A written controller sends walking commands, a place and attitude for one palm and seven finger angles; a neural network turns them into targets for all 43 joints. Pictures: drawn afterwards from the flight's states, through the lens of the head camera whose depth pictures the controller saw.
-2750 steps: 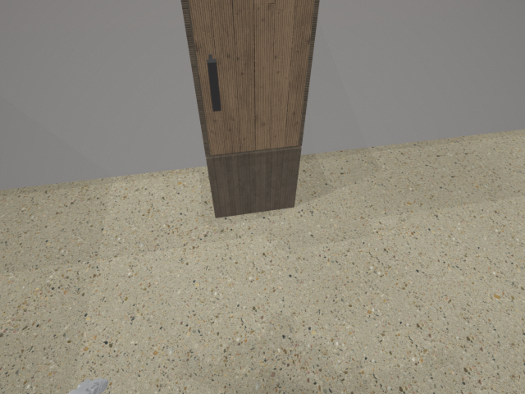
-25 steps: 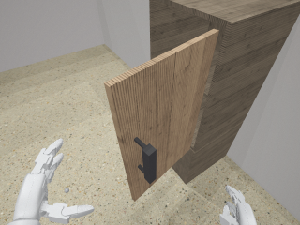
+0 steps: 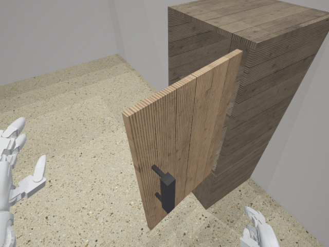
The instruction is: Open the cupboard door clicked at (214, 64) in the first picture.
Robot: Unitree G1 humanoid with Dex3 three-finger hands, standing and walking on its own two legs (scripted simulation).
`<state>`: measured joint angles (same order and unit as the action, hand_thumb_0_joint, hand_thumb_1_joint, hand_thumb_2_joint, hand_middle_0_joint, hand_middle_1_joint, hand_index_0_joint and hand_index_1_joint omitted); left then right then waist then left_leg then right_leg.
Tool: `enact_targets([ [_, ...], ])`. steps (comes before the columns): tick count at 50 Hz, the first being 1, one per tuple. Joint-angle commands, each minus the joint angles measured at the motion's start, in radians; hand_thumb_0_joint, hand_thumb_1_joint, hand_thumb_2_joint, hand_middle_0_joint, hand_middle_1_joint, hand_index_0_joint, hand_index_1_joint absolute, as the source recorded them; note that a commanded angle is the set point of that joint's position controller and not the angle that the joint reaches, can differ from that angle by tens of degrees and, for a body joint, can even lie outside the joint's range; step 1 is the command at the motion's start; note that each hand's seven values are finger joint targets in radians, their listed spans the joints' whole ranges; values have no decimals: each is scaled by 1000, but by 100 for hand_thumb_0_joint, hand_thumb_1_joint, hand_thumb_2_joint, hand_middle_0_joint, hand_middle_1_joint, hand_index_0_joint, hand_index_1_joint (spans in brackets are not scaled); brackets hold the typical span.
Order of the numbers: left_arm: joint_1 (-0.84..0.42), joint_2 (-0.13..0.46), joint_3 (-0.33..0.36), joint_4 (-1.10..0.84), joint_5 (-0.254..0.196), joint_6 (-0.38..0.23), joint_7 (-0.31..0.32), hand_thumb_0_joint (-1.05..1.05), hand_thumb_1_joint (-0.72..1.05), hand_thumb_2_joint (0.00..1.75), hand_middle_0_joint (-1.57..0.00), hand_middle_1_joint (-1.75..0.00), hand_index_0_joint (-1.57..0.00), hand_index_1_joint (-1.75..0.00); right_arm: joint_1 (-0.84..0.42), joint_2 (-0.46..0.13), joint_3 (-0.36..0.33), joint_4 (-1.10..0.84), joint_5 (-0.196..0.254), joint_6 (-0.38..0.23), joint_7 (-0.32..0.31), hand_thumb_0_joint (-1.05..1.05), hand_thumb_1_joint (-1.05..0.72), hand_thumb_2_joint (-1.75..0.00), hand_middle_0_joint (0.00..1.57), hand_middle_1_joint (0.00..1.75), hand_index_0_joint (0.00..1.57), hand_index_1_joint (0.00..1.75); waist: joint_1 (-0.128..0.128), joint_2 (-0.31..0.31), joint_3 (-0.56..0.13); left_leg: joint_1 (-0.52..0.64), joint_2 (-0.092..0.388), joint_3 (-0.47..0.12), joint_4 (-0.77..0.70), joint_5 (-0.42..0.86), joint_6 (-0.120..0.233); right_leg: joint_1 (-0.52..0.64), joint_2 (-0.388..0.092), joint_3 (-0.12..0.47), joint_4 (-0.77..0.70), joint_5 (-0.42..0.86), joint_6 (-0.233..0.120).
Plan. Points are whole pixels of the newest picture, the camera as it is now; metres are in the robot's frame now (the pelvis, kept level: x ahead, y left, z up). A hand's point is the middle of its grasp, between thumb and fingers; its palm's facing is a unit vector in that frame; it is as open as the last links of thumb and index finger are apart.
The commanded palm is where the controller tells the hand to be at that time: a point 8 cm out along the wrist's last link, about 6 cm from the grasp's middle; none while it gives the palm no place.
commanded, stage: draw the hand back to the body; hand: left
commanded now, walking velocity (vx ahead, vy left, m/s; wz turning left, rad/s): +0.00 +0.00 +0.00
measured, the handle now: (162, 188) +0.28 +0.05 -0.03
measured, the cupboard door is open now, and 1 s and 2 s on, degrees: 100 100 100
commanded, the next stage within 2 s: step back with the hand held close in 0.36 s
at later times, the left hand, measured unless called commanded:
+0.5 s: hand (48, 177) +0.19 +0.24 +0.16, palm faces +0.45 -0.79 -0.41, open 7.4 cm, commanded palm +0.14 +0.28 +0.18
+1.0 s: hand (28, 194) +0.15 +0.26 +0.16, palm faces +0.34 -0.79 -0.51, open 7.4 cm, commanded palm +0.09 +0.30 +0.18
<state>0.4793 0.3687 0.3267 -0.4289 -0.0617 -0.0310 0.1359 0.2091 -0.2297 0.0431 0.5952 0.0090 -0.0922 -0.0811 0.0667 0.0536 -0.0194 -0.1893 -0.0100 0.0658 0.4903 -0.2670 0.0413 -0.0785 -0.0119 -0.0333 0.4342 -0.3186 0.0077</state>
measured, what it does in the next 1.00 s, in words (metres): shifts its weight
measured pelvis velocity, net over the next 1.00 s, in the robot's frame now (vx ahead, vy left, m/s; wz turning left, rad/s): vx -0.06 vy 0.00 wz -0.03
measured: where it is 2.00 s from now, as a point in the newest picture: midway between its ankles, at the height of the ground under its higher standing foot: outside the picture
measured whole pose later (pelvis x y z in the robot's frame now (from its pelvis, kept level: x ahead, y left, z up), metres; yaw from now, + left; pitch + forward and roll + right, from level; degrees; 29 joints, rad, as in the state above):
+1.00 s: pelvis -0.06 +0.00 +0.00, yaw -2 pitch +0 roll -1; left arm 0.57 0.45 0.42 -0.52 -0.05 -0.15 0.14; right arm 0.17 -0.23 -0.01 0.54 0.02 0.02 -0.09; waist 0.00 0.01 0.04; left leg -0.32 0.02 0.09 0.48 -0.17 0.05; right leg -0.22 0.02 -0.01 0.44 -0.21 0.01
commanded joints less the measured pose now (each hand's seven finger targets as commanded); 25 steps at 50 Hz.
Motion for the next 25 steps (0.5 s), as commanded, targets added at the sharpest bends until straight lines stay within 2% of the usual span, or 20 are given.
enact_targets([
  [1,-68,138,108,-153,-8,-68,5,0,90,90,-20,-30,-20,-30,-123,-111,-47,-147,-4,-52,-1,0,-90,-90,20,30,20,30,-4,18,-28,128,57,-66,-94,320,-29,-71,17,-2,-77,275,-27],
  [5,-62,107,73,-121,-10,-65,-11,0,90,90,-20,-30,-20,-30,-126,-121,-59,-148,-4,-36,8,0,-90,-90,20,30,20,30,-6,-33,-13,130,57,-60,-109,299,-22,-58,19,-1,-97,273,-23],
  [6,-74,132,91,-141,-10,-69,-10,0,90,90,-20,-30,-20,-30,-129,-124,-62,-151,-5,-35,9,0,-90,-90,20,30,20,30,-2,-46,-37,136,53,-58,-111,291,-18,-49,18,2,-97,281,-22],
  [10,-104,194,138,-201,-3,-85,-1,0,90,90,-20,-30,-20,-30,-144,-115,-61,-145,-10,-42,1,0,-90,-90,20,30,20,30,9,0,-89,156,39,-45,-102,284,-14,-16,13,14,-106,302,-26],
  [11,-114,192,136,-229,-3,-90,-1,0,90,90,-20,-30,-20,-30,-150,-111,-59,-146,-9,-48,0,0,-90,-90,20,30,20,30,7,29,-85,164,38,-42,-97,294,-14,-25,11,18,-107,318,-26],
  [14,-108,191,137,-225,-3,-92,3,0,90,90,-20,-30,-20,-30,-149,-104,-56,-136,-9,-58,-3,0,-90,-90,20,30,20,30,5,60,-56,165,35,-37,-99,280,-16,-38,12,18,-120,308,-27],
  [17,-96,164,121,-179,-6,-88,0,0,90,90,-20,-30,-20,-30,-151,-104,-56,-128,-9,-60,-3,0,-90,-90,20,30,20,30,1,37,-7,154,37,-36,-108,256,-18,-54,15,15,-132,287,-24],
  [18,-101,164,120,-172,-7,-89,-1,0,90,90,-20,-30,-20,-30,-151,-106,-57,-127,-9,-60,-3,0,-90,-90,20,30,20,30,0,2,2,153,36,-39,-109,256,-16,-59,19,13,-137,286,-23],
  [19,-97,155,113,-158,-8,-89,-5,0,90,90,-20,-30,-20,-30,-154,-107,-60,-126,-7,-60,-2,0,-90,-90,20,30,20,30,-1,8,8,159,37,-32,-109,244,-14,-67,17,18,-142,278,-21],
  [23,-93,151,113,-128,-13,-93,-13,0,90,90,-20,-30,-20,-30,-154,-110,-66,-124,-9,-55,-2,0,-90,-90,20,30,20,30,2,-47,-4,165,35,-28,-113,239,-8,-57,16,20,-149,280,-15],
  [24,-167,188,131,-207,-12,-107,-10,0,90,90,-20,-30,-20,-30,-163,-111,-66,-127,-10,-61,-3,0,-90,-90,20,30,20,30,6,-32,-53,178,32,-29,-108,250,-4,-37,12,26,-143,302,-15],
  [25,-343,356,288,-243,12,-158,5,0,90,90,-20,-30,-20,-30,-149,-101,-45,-170,3,-41,-4,0,-90,-90,20,30,20,30,-39,14,63,114,40,-48,-81,181,-1,-134,-33,99,-191,358,-16],
])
